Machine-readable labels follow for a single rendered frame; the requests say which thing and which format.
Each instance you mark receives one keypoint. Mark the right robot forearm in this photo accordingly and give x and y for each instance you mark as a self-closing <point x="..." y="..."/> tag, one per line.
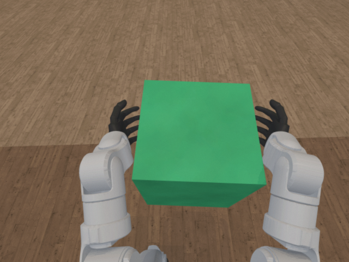
<point x="295" y="194"/>

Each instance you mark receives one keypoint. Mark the carton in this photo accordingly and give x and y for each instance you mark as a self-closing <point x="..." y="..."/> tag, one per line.
<point x="197" y="144"/>

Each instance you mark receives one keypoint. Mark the robot left upper arm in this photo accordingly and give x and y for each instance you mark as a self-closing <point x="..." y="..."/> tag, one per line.
<point x="113" y="254"/>

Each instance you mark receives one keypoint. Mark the robot left thigh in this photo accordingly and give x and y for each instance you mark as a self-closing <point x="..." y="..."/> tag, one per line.
<point x="153" y="255"/>

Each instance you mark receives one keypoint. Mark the robot left hand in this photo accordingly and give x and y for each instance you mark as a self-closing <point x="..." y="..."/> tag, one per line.
<point x="117" y="117"/>

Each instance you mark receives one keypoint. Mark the robot right upper arm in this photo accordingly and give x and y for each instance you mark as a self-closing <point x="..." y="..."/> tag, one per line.
<point x="272" y="254"/>

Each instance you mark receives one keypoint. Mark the robot left shin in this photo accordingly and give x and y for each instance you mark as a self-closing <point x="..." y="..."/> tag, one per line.
<point x="153" y="247"/>

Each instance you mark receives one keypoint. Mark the robot right hand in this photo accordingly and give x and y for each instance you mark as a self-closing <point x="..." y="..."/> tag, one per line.
<point x="278" y="123"/>

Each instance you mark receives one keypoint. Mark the left robot forearm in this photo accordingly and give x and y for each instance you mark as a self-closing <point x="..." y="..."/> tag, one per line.
<point x="103" y="193"/>

